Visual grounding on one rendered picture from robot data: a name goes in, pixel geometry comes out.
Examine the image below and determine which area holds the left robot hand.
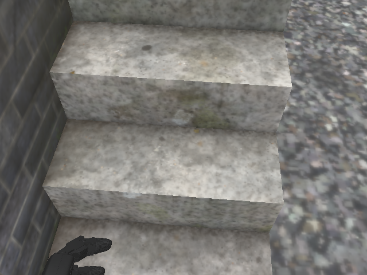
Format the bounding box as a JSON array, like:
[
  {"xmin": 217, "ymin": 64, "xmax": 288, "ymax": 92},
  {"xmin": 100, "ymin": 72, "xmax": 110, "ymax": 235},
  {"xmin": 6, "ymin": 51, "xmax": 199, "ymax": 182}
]
[{"xmin": 42, "ymin": 236, "xmax": 112, "ymax": 275}]

